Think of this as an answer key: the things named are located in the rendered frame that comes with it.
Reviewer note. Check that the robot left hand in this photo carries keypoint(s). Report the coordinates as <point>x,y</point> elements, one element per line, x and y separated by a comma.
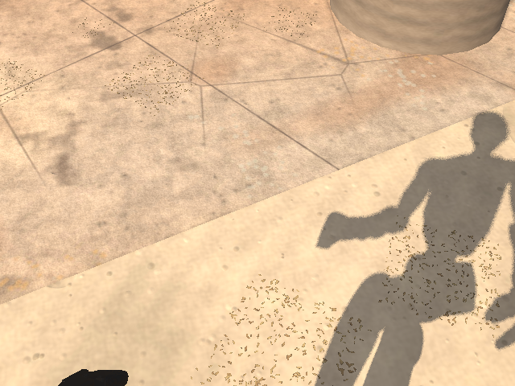
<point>96,378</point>

